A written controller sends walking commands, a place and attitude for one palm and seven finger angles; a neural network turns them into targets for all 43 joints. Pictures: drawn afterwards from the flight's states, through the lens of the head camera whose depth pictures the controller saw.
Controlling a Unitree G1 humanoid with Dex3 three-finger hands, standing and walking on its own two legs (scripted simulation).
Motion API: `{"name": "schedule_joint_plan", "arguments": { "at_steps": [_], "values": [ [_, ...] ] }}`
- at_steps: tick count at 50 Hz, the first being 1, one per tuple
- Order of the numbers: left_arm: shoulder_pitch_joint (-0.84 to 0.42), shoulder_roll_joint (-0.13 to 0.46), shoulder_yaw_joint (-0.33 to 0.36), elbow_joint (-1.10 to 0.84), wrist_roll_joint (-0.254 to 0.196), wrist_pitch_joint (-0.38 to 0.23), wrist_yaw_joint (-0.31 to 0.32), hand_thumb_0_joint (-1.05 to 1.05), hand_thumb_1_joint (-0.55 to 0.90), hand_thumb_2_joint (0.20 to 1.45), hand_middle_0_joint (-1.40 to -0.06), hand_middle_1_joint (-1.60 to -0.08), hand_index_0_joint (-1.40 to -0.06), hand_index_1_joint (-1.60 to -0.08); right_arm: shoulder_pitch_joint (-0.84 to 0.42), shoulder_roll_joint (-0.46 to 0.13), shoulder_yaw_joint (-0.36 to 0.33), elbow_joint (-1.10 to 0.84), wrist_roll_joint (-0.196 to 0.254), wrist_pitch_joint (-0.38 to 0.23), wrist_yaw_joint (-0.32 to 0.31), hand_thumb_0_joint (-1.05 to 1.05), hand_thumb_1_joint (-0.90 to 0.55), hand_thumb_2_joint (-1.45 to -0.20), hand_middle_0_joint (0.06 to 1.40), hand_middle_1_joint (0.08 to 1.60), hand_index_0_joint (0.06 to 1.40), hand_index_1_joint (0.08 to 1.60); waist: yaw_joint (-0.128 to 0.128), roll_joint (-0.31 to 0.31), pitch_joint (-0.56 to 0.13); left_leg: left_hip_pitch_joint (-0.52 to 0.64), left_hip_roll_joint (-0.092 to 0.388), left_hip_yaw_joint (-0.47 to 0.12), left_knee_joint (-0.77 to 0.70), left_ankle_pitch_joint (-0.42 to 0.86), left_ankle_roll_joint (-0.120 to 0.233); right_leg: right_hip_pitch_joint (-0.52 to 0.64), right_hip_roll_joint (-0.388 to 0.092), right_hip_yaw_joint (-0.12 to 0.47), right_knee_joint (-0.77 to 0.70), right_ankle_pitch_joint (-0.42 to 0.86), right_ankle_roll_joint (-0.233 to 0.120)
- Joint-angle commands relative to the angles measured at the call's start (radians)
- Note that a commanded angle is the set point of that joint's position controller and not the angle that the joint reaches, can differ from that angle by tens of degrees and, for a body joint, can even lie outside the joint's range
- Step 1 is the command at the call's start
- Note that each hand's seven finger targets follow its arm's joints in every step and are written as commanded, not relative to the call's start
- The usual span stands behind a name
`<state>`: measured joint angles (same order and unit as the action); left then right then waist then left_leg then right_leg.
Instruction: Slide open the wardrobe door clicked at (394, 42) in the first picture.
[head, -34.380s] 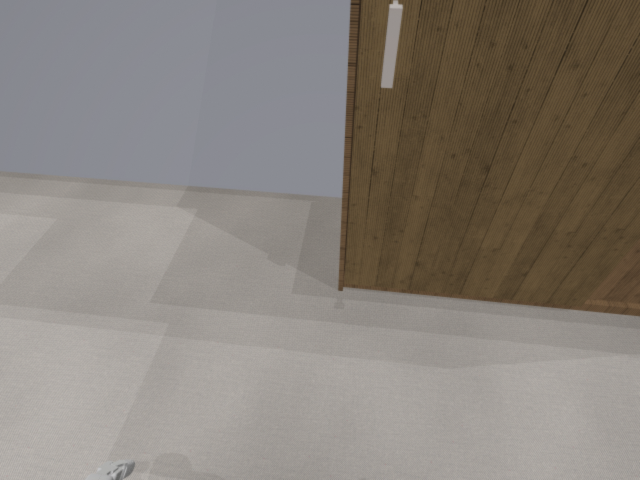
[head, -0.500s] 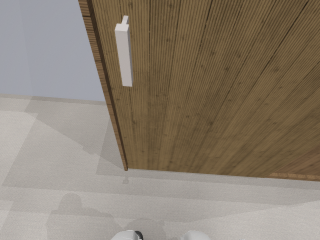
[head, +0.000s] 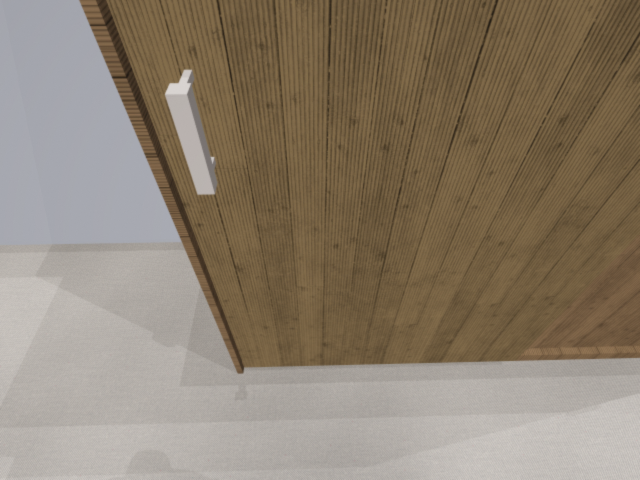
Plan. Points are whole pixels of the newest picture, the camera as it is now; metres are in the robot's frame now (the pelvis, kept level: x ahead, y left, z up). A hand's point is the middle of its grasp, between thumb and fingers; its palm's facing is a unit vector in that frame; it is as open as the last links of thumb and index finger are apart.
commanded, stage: come to a stop and stand still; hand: left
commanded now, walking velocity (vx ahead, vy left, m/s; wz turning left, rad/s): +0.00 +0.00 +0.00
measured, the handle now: (197, 134) +0.51 +0.18 +0.16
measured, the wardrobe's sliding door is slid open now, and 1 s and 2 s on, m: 0.01 0.01 0.01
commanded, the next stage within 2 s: look again from close up in 0.40 s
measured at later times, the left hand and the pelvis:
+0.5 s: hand out of the picture +0.02 +0.17 -0.18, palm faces +0.02 -0.98 -0.20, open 7.4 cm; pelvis +0.02 +0.00 +0.00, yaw +1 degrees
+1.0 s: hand out of the picture +0.02 +0.28 -0.16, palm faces +0.02 -0.95 -0.32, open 7.4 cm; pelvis -0.03 +0.04 -0.01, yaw +2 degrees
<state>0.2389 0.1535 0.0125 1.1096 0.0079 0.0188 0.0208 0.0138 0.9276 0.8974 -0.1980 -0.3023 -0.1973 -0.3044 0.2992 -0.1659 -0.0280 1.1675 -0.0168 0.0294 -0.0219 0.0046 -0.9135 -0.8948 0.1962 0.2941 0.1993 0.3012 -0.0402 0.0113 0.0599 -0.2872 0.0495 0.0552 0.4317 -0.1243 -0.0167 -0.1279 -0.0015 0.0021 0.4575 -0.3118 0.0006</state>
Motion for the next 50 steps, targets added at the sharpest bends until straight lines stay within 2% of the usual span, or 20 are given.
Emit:
{"name": "schedule_joint_plan", "arguments": {
  "at_steps": [1, 7, 20, 21, 22, 23, 24, 25, 26, 27, 29, 30, 31, 33, 35, 37, 40, 45, 47, 50],
  "values": [
    [0.060, 0.118, 0.020, -0.022, 0.001, -0.023, 0.013, 0.000, 0.900, 0.900, -0.200, -0.300, -0.200, -0.300, 0.033, -0.078, -0.012, -0.034, 0.002, -0.027, -0.004, 0.000, -0.900, -0.900, 0.200, 0.300, 0.200, 0.300, 0.020, -0.032, -0.006, 0.126, 0.061, -0.072, -0.047, 0.015, 0.018, -0.130, -0.095, 0.081, -0.157, 0.020, -0.043],
    [0.073, 0.101, 0.020, -0.013, 0.002, -0.024, 0.018, 0.000, 0.900, 0.900, -0.200, -0.300, -0.200, -0.300, 0.028, -0.073, -0.010, -0.025, 0.004, -0.030, -0.010, 0.000, -0.900, -0.900, 0.200, 0.300, 0.200, 0.300, 0.022, -0.022, 0.002, 0.140, 0.071, -0.063, -0.032, 0.098, 0.020, -0.108, -0.097, 0.073, -0.141, 0.136, -0.038],
    [0.077, 0.092, 0.019, -0.011, 0.006, -0.024, 0.018, 0.000, 0.900, 0.900, -0.200, -0.300, -0.200, -0.300, -0.027, -0.076, -0.014, -0.038, 0.004, -0.025, -0.011, 0.000, -0.900, -0.900, 0.200, 0.300, 0.200, 0.300, 0.021, -0.024, 0.038, 0.147, 0.069, -0.056, -0.029, 0.071, 0.018, -0.124, -0.096, 0.079, -0.155, 0.132, -0.031],
    [0.109, 0.257, 0.011, -0.094, 0.033, -0.057, 0.019, 0.000, 0.900, 0.900, -0.200, -0.300, -0.200, -0.300, -0.017, -0.172, -0.008, -0.168, -0.004, -0.052, 0.002, 0.000, -0.900, -0.900, 0.200, 0.300, 0.200, 0.300, 0.025, -0.027, 0.018, 0.113, 0.038, -0.101, 0.041, 0.071, 0.011, -0.056, -0.110, 0.071, -0.120, 0.287, -0.018],
    [0.074, 0.208, 0.046, -0.118, 0.026, -0.061, 0.024, 0.000, 0.900, 0.900, -0.200, -0.300, -0.200, -0.300, -0.018, -0.193, -0.041, -0.195, -0.013, -0.073, -0.006, 0.000, -0.900, -0.900, 0.200, 0.300, 0.200, 0.300, 0.016, 0.022, -0.130, 0.102, 0.038, -0.080, 0.079, 0.093, 0.016, -0.015, -0.135, 0.092, -0.011, 0.374, -0.037],
    [0.079, 0.189, 0.047, -0.122, 0.026, -0.064, 0.027, 0.000, 0.900, 0.900, -0.200, -0.300, -0.200, -0.300, -0.027, -0.152, -0.040, -0.187, -0.013, -0.075, -0.014, 0.000, -0.900, -0.900, 0.200, 0.300, 0.200, 0.300, 0.025, 0.021, -0.225, 0.129, 0.035, -0.073, 0.100, 0.180, 0.029, 0.034, -0.138, 0.095, 0.015, 0.527, -0.051],
    [0.090, 0.179, 0.034, -0.132, 0.017, -0.065, 0.029, 0.000, 0.900, 0.900, -0.200, -0.300, -0.200, -0.300, -0.024, -0.140, -0.026, -0.203, -0.010, -0.076, -0.016, 0.000, -0.900, -0.900, 0.200, 0.300, 0.200, 0.300, 0.031, -0.024, -0.239, 0.127, 0.029, -0.074, 0.121, 0.206, 0.035, 0.053, -0.139, 0.081, 0.012, 0.597, -0.050],
    [0.104, 0.173, 0.035, -0.140, 0.017, -0.060, 0.029, 0.000, 0.900, 0.900, -0.200, -0.300, -0.200, -0.300, -0.022, -0.125, -0.025, -0.219, -0.008, -0.072, -0.017, 0.000, -0.900, -0.900, 0.200, 0.300, 0.200, 0.300, 0.034, -0.073, -0.208, 0.096, 0.021, -0.066, 0.128, 0.168, 0.037, 0.039, -0.141, 0.085, 0.005, 0.611, -0.053],
    [0.109, 0.183, 0.030, -0.148, 0.019, -0.059, 0.027, 0.000, 0.900, 0.900, -0.200, -0.300, -0.200, -0.300, -0.030, -0.134, -0.023, -0.233, -0.008, -0.071, -0.013, 0.000, -0.900, -0.900, 0.200, 0.300, 0.200, 0.300, 0.038, -0.108, -0.173, 0.070, 0.014, -0.053, 0.134, 0.173, 0.042, 0.040, -0.140, 0.088, 0.023, 0.698, -0.054],
    [0.105, 0.198, 0.037, -0.156, 0.019, -0.056, 0.028, 0.000, 0.900, 0.900, -0.200, -0.300, -0.200, -0.300, -0.040, -0.142, -0.029, -0.243, -0.006, -0.067, -0.013, 0.000, -0.900, -0.900, 0.200, 0.300, 0.200, 0.300, 0.038, -0.152, -0.120, 0.037, 0.013, -0.048, 0.136, 0.148, 0.046, 0.020, -0.139, 0.071, 0.025, 0.700, -0.051],
    [0.102, 0.216, 0.038, -0.176, 0.020, -0.047, 0.028, 0.000, 0.900, 0.900, -0.200, -0.300, -0.200, -0.300, -0.048, -0.166, -0.037, -0.255, -0.003, -0.059, -0.014, 0.000, -0.900, -0.900, 0.200, 0.300, 0.200, 0.300, 0.035, -0.124, -0.039, 0.030, 0.019, -0.048, 0.122, 0.154, 0.051, -0.040, -0.128, 0.066, 0.018, 0.617, -0.052],
    [0.097, 0.220, 0.038, -0.190, 0.020, -0.041, 0.027, 0.000, 0.900, 0.900, -0.200, -0.300, -0.200, -0.300, -0.048, -0.179, -0.041, -0.255, -0.002, -0.056, -0.014, 0.000, -0.900, -0.900, 0.200, 0.300, 0.200, 0.300, 0.034, -0.074, -0.027, 0.054, 0.028, -0.056, 0.111, 0.187, 0.055, -0.074, -0.116, 0.063, 0.017, 0.518, -0.052],
    [0.106, 0.221, 0.034, -0.197, 0.021, -0.043, 0.026, 0.000, 0.900, 0.900, -0.200, -0.300, -0.200, -0.300, -0.047, -0.182, -0.040, -0.255, -0.003, -0.058, -0.011, 0.000, -0.900, -0.900, 0.200, 0.300, 0.200, 0.300, 0.039, -0.020, -0.042, 0.085, 0.034, -0.059, 0.123, 0.275, 0.060, -0.079, -0.103, 0.060, 0.023, 0.499, -0.049],
    [0.096, 0.246, 0.037, -0.214, 0.018, -0.037, 0.025, 0.000, 0.900, 0.900, -0.200, -0.300, -0.200, -0.300, -0.065, -0.212, -0.045, -0.265, 0.000, -0.052, -0.010, 0.000, -0.900, -0.900, 0.200, 0.300, 0.200, 0.300, 0.037, 0.027, -0.041, 0.101, 0.048, -0.074, 0.117, 0.283, 0.063, -0.102, -0.096, 0.055, 0.010, 0.382, -0.043],
    [0.071, 0.260, 0.036, -0.228, 0.016, -0.033, 0.020, 0.000, 0.900, 0.900, -0.200, -0.300, -0.200, -0.300, -0.090, -0.234, -0.047, -0.277, 0.000, -0.049, -0.006, 0.000, -0.900, -0.900, 0.200, 0.300, 0.200, 0.300, 0.036, 0.030, -0.030, 0.083, 0.056, -0.098, 0.083, 0.188, 0.065, -0.118, -0.083, 0.058, -0.013, 0.230, -0.040],
    [0.061, 0.270, 0.033, -0.238, 0.018, -0.033, 0.017, 0.000, 0.900, 0.900, -0.200, -0.300, -0.200, -0.300, -0.115, -0.245, -0.045, -0.286, -0.001, -0.050, 0.000, 0.000, -0.900, -0.900, 0.200, 0.300, 0.200, 0.300, 0.039, 0.021, -0.028, 0.076, 0.058, -0.107, 0.060, 0.129, 0.067, -0.119, -0.081, 0.059, -0.031, 0.165, -0.036],
    [0.026, 0.295, 0.033, -0.246, 0.018, -0.031, 0.009, 0.000, 0.900, 0.900, -0.200, -0.300, -0.200, -0.300, -0.139, -0.278, -0.047, -0.299, -0.002, -0.047, 0.007, 0.000, -0.900, -0.900, 0.200, 0.300, 0.200, 0.300, 0.032, 0.031, 0.004, 0.026, 0.057, -0.138, -0.017, -0.100, 0.062, -0.142, -0.075, 0.064, -0.065, -0.003, -0.038],
    [0.031, 0.319, 0.033, -0.233, 0.020, -0.028, 0.000, 0.000, 0.900, 0.900, -0.200, -0.300, -0.200, -0.300, -0.154, -0.318, -0.049, -0.302, -0.003, -0.043, 0.017, 0.000, -0.900, -0.900, 0.200, 0.300, 0.200, 0.300, 0.039, 0.056, 0.000, -0.022, 0.067, -0.192, -0.130, -0.347, 0.058, -0.130, -0.062, 0.038, -0.062, -0.097, -0.033],
    [0.054, 0.321, 0.034, -0.226, 0.022, -0.025, -0.001, 0.000, 0.900, 0.900, -0.200, -0.300, -0.200, -0.300, -0.152, -0.326, -0.050, -0.299, -0.003, -0.042, 0.019, 0.000, -0.900, -0.900, 0.200, 0.300, 0.200, 0.300, 0.046, 0.071, -0.017, -0.033, 0.074, -0.210, -0.167, -0.407, 0.059, -0.113, -0.057, 0.021, -0.050, -0.110, -0.031],
    [0.088, 0.327, 0.035, -0.202, 0.023, -0.023, -0.004, 0.000, 0.900, 0.900, -0.200, -0.300, -0.200, -0.300, -0.156, -0.329, -0.052, -0.290, -0.003, -0.033, 0.021, 0.000, -0.900, -0.900, 0.200, 0.300, 0.200, 0.300, 0.054, 0.034, -0.001, -0.050, 0.062, -0.199, -0.176, -0.436, 0.049, -0.130, -0.062, 0.025, -0.076, -0.165, -0.037]
  ]
}}
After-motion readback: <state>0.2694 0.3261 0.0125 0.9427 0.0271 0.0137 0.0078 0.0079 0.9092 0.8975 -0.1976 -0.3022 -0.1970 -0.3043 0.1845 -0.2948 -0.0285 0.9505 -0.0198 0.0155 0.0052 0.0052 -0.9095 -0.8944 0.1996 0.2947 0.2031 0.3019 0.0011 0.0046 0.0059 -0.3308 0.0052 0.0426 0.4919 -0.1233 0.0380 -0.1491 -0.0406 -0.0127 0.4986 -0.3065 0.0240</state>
